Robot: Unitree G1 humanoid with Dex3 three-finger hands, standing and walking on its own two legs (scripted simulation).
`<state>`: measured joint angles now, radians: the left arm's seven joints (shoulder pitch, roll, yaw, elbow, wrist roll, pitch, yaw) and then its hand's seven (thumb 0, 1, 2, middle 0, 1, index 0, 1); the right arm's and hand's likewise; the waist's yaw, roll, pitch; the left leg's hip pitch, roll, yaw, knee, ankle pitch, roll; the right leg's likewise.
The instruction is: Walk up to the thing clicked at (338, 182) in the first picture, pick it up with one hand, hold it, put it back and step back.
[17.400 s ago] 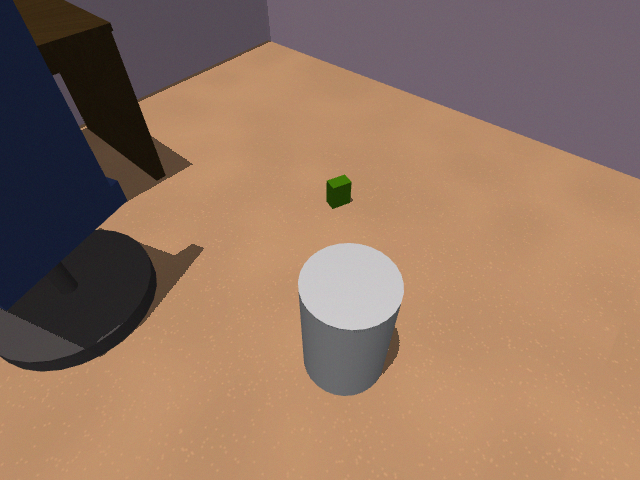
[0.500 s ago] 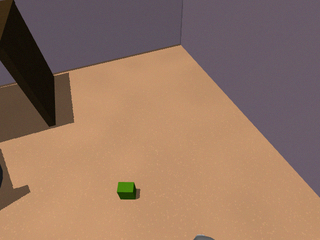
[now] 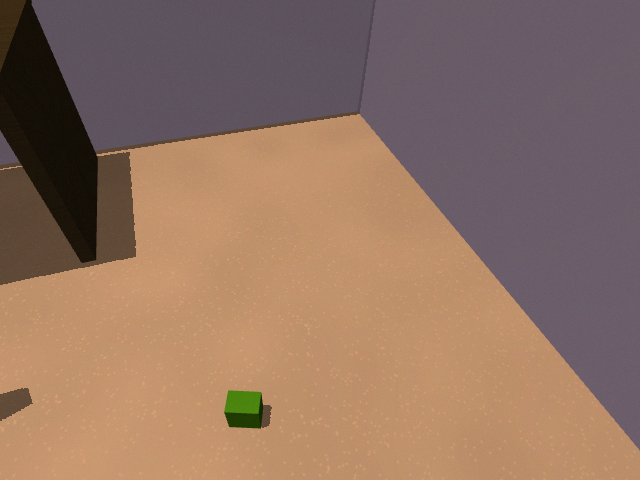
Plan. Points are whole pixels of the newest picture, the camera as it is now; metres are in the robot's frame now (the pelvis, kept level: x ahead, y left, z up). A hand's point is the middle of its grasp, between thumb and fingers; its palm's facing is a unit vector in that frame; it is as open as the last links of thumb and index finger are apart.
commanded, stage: walk up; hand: left
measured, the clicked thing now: (244, 409) +0.46 +0.19 -0.70
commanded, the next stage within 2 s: stand in 1.66 s
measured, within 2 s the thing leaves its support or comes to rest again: neither
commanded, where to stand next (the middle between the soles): +0.08 -0.03 m, yaw -1 degrees
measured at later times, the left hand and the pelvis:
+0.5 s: hand out of the picture +0.09 +0.25 -0.14, palm faces -0.03 -0.93 -0.36, open 7.4 cm; pelvis +0.01 -0.01 +0.01, yaw -1 degrees
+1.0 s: hand out of the picture +0.14 +0.22 -0.13, palm faces -0.06 -0.94 -0.33, open 7.4 cm; pelvis +0.03 -0.02 +0.02, yaw -2 degrees
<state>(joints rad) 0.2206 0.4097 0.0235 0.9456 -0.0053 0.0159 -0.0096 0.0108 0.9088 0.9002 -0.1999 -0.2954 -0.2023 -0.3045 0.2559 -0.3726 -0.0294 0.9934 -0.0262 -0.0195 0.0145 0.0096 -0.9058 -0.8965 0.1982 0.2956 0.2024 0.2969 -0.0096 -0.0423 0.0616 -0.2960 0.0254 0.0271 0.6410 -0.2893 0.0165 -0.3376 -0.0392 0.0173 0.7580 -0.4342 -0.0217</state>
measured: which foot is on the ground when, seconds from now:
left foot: down 0.00-1.00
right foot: down 0.00-1.00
